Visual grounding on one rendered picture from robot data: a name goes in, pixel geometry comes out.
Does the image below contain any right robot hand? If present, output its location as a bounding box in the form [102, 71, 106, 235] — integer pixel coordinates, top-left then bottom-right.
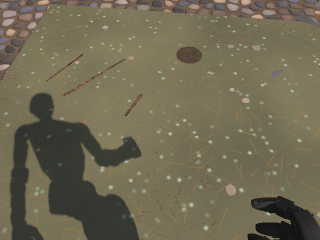
[247, 196, 320, 240]

